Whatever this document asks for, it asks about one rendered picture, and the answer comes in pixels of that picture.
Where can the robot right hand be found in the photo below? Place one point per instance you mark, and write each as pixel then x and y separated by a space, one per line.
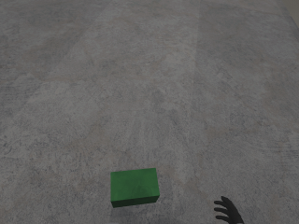
pixel 231 211

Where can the carton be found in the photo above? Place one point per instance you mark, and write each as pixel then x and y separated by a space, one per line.
pixel 134 187

